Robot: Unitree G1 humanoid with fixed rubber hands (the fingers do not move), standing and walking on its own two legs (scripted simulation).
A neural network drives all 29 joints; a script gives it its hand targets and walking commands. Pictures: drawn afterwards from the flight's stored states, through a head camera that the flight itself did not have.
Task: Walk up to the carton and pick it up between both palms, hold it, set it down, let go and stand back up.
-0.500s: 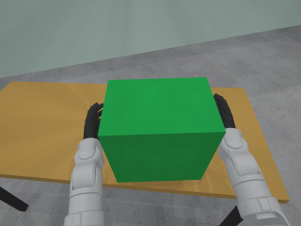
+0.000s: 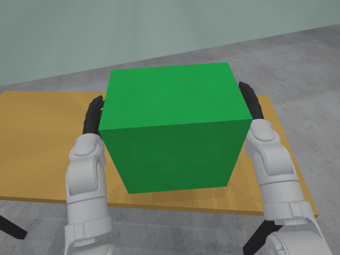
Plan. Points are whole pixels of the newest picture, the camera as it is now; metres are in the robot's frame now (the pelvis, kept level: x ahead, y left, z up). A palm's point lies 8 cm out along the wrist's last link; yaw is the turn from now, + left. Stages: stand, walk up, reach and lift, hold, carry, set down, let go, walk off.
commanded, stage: reach and lift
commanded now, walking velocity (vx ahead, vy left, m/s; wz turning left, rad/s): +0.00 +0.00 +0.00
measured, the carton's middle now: (174, 133) +0.37 +0.00 +0.12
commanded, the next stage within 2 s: hold in 0.28 s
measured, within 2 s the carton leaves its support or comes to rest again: neither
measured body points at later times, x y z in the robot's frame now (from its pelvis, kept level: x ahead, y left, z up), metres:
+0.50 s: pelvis +0.02 +0.00 +0.00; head +0.01 +0.00 +0.45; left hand +0.37 +0.17 +0.17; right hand +0.38 -0.17 +0.18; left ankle +0.01 +0.12 -0.76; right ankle +0.00 -0.12 -0.76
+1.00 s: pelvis +0.01 +0.00 +0.00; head +0.00 +0.01 +0.45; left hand +0.38 +0.17 +0.20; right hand +0.38 -0.18 +0.21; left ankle +0.01 +0.12 -0.76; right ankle +0.00 -0.12 -0.76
